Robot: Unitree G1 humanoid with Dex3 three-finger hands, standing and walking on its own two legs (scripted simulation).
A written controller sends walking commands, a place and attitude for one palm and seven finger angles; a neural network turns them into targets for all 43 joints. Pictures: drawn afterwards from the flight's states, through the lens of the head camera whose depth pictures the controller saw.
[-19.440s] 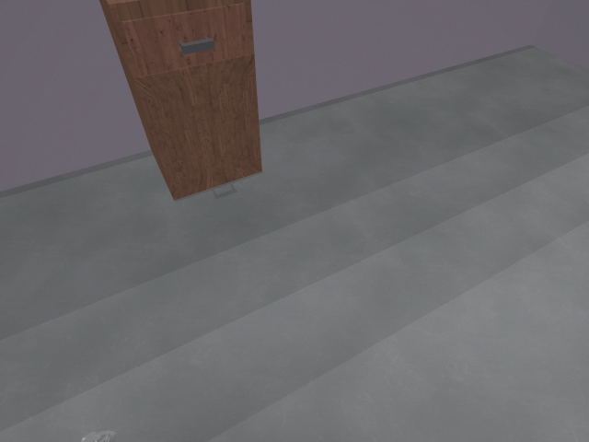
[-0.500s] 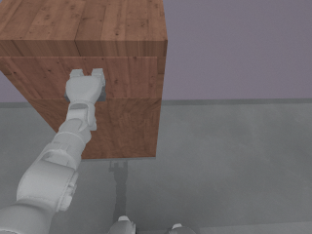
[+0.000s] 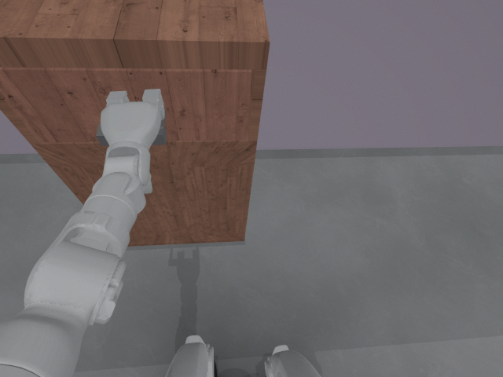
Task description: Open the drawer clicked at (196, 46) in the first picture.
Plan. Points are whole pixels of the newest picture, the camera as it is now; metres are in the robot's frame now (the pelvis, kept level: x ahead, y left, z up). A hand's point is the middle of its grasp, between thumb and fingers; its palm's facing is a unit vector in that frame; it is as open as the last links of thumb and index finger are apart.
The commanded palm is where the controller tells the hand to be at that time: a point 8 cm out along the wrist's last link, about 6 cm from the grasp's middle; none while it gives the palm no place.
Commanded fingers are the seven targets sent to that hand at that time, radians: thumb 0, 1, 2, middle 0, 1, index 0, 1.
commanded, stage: lower the fingers behind the handle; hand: left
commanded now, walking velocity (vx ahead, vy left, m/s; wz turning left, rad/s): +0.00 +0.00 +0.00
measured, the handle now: (134, 124) +0.56 +0.18 +0.02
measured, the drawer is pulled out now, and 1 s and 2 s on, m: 0.00 0.00 0.00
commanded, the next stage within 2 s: lift the fingers back up to retry in 0.10 s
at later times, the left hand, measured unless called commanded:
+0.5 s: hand (139, 142) +0.50 +0.16 +0.03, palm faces -0.04 -0.06 -1.00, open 13.7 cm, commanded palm +0.49 +0.16 +0.10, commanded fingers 0.00 -0.50 0.30 -0.30 -1.20 -0.30 -1.20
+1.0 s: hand (134, 122) +0.51 +0.16 +0.08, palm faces -0.04 -0.08 -1.00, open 13.8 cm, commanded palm +0.49 +0.16 +0.14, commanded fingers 0.00 -0.50 0.30 -0.30 -1.20 -0.30 -1.20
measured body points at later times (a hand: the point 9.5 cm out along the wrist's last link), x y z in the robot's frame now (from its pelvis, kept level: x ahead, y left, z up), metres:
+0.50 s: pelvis +0.01 +0.01 +0.02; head +0.11 +0.01 +0.45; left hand +0.50 +0.16 +0.09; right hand +0.01 -0.25 -0.11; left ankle +0.06 +0.10 -0.66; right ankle -0.01 -0.13 -0.66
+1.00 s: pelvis +0.05 -0.01 +0.04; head +0.12 -0.02 +0.49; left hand +0.50 +0.16 +0.13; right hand +0.10 -0.27 -0.09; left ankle +0.06 +0.10 -0.66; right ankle -0.01 -0.13 -0.66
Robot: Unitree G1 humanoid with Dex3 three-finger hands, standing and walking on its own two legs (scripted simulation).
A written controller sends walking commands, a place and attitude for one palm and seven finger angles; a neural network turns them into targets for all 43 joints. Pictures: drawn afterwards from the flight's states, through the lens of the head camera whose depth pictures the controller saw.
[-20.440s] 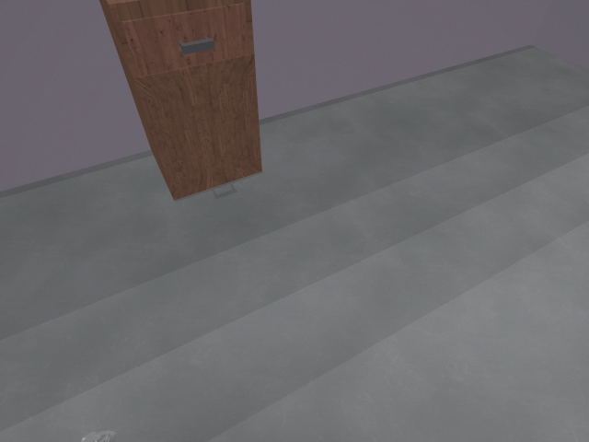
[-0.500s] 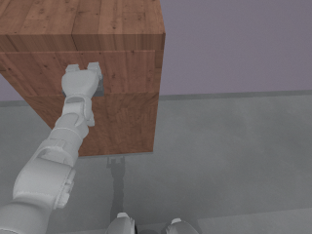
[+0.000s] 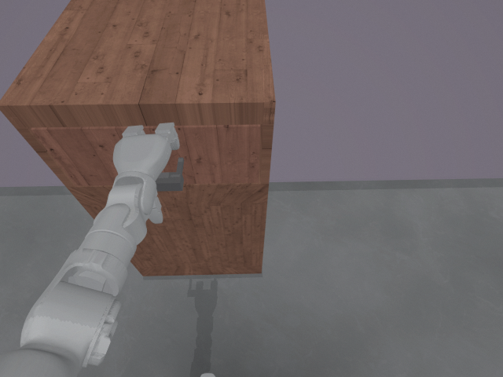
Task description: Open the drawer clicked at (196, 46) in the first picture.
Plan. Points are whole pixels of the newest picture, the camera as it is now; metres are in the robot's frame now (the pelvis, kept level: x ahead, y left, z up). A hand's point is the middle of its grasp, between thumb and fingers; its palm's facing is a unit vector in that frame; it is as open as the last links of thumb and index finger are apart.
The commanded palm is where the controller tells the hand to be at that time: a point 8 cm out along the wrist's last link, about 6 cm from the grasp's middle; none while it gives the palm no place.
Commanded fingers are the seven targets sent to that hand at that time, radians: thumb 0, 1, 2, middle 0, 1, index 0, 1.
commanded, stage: re-aim the fingers above the handle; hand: left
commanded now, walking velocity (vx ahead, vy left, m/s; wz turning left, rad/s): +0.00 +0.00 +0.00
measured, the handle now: (155, 172) +0.51 +0.19 -0.02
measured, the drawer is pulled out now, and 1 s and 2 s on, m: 0.00 0.00 0.00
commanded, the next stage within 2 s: none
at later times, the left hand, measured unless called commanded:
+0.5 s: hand (154, 175) +0.46 +0.17 +0.03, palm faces -0.06 -0.06 -1.00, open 13.8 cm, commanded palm +0.44 +0.17 +0.10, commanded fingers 0.00 -0.50 0.30 -0.30 -1.20 -0.30 -1.20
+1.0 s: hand (155, 173) +0.46 +0.16 +0.03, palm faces -0.03 -0.05 -1.00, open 13.8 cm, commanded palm +0.44 +0.16 +0.10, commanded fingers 0.00 -0.50 0.30 -0.30 -1.20 -0.30 -1.20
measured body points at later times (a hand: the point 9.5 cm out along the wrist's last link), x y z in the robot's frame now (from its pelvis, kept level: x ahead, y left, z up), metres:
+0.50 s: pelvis +0.00 -0.01 +0.00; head +0.07 -0.02 +0.44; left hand +0.45 +0.17 +0.09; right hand +0.03 -0.28 -0.14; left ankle +0.01 +0.11 -0.70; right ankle -0.06 -0.12 -0.70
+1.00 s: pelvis -0.01 +0.00 +0.00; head +0.06 -0.01 +0.44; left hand +0.45 +0.16 +0.09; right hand +0.02 -0.27 -0.14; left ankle +0.01 +0.11 -0.70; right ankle -0.06 -0.12 -0.70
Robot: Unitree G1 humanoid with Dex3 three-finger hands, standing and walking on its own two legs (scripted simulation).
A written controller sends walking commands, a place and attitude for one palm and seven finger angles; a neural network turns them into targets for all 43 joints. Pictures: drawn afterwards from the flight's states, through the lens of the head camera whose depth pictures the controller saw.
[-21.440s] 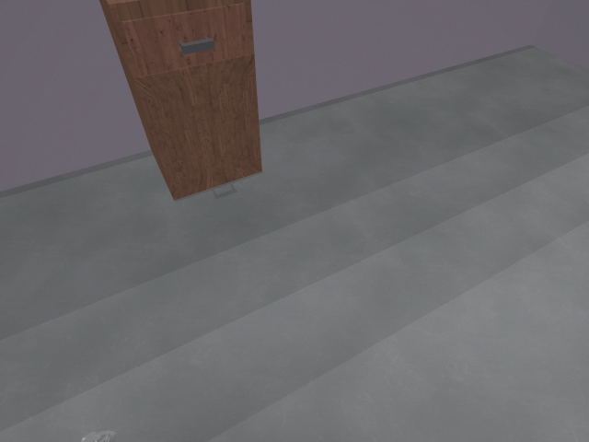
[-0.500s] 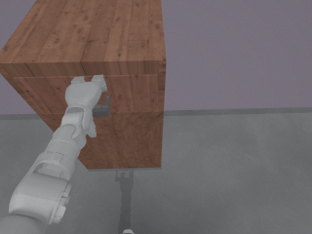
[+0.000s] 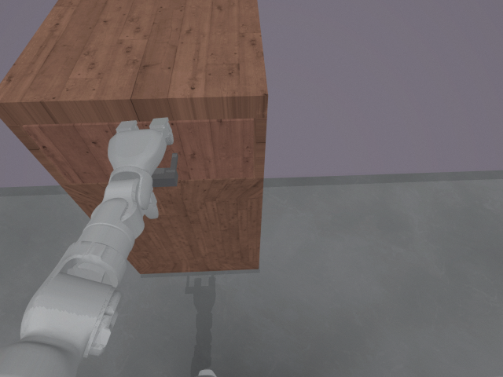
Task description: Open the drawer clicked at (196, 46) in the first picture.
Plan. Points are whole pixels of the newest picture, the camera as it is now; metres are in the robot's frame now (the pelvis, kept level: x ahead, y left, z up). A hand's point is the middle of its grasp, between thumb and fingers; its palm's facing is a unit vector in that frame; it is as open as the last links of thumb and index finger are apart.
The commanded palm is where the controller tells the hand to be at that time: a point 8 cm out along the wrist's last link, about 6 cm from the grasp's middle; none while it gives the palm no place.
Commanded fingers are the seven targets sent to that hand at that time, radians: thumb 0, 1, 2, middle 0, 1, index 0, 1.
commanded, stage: re-aim the fingers above the handle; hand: left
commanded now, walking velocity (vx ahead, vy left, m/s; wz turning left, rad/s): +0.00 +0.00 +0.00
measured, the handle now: (149, 168) +0.52 +0.19 -0.02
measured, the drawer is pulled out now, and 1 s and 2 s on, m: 0.00 0.00 0.00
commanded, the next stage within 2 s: lower the fingers behind the handle in 1.10 s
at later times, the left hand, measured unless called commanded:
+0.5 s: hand (143, 170) +0.47 +0.18 +0.03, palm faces -0.04 -0.06 -1.00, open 13.8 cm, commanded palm +0.45 +0.18 +0.10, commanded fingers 0.00 -0.50 0.30 -0.30 -1.20 -0.30 -1.20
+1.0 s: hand (138, 173) +0.46 +0.19 +0.03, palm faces -0.06 -0.04 -1.00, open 13.8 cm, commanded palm +0.45 +0.18 +0.10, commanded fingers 0.00 -0.50 0.30 -0.30 -1.20 -0.30 -1.20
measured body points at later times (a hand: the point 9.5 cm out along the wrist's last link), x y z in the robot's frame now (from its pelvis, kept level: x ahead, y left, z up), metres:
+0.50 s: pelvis +0.00 +0.00 +0.00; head +0.08 -0.01 +0.44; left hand +0.47 +0.18 +0.09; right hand +0.03 -0.27 -0.13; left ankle +0.02 +0.11 -0.70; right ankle -0.05 -0.12 -0.70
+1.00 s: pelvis +0.00 +0.00 +0.00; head +0.07 -0.01 +0.44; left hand +0.46 +0.19 +0.09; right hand +0.04 -0.27 -0.13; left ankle +0.02 +0.11 -0.70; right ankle -0.05 -0.12 -0.70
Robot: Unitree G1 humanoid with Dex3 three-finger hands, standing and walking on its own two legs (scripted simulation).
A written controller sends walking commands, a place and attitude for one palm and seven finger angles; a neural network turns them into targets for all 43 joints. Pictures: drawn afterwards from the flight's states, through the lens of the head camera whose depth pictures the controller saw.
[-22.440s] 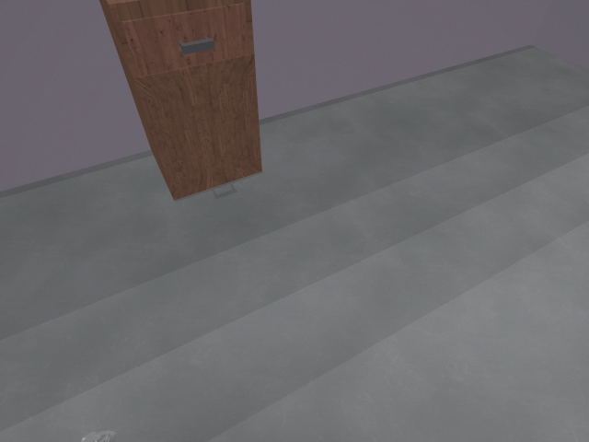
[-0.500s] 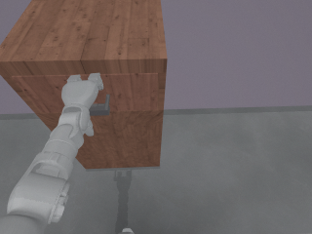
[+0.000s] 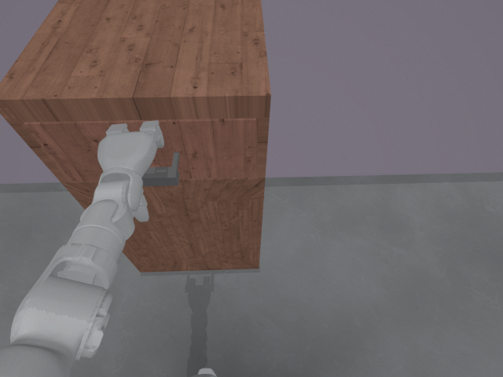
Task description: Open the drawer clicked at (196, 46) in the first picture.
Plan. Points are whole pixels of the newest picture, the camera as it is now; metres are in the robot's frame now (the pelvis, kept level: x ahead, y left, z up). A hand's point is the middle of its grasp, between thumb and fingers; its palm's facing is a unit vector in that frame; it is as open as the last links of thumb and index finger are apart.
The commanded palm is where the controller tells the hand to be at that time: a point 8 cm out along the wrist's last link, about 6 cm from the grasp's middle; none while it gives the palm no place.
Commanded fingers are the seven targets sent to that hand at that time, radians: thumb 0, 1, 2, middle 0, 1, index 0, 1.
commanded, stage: re-aim the fingers above the handle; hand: left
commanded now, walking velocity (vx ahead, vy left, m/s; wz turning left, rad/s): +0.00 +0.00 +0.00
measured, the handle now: (150, 167) +0.52 +0.19 -0.02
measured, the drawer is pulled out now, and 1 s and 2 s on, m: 0.00 0.00 0.00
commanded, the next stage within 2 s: lower the fingers behind the handle in 0.10 s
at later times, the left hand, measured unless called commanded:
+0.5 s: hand (141, 182) +0.45 +0.18 +0.02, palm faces -0.05 -0.06 -1.00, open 13.8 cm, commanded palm +0.43 +0.19 +0.08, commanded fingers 0.00 -0.50 0.30 -0.30 -1.20 -0.30 -1.20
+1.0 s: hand (151, 187) +0.46 +0.18 -0.01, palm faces -0.04 -0.04 -1.00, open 13.8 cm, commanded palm +0.44 +0.18 +0.04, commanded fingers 0.00 -0.50 0.30 -0.30 -1.20 -0.30 -1.20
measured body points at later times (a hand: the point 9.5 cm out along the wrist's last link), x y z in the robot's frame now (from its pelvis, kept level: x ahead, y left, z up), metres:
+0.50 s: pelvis -0.01 +0.00 +0.00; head +0.06 +0.00 +0.44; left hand +0.44 +0.19 +0.08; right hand +0.03 -0.27 -0.13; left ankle +0.02 +0.11 -0.70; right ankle -0.05 -0.11 -0.70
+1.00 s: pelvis -0.02 +0.00 -0.02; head +0.07 +0.00 +0.42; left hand +0.45 +0.18 +0.04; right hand -0.01 -0.26 -0.15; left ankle +0.02 +0.11 -0.70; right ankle -0.05 -0.11 -0.70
